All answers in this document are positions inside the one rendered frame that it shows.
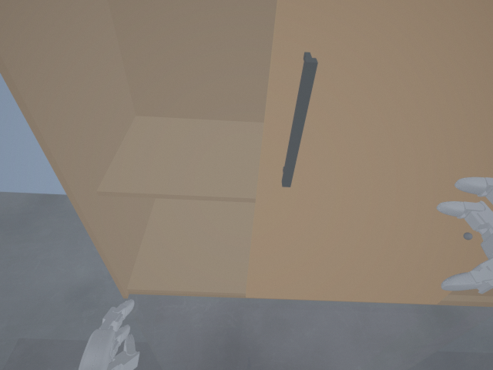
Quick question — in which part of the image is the handle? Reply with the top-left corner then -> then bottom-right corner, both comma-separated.
282,52 -> 318,187

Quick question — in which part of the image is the right robot hand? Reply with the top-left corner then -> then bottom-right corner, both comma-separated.
436,177 -> 493,294

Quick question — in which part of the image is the left robot hand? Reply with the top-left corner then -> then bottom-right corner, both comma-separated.
79,299 -> 139,370

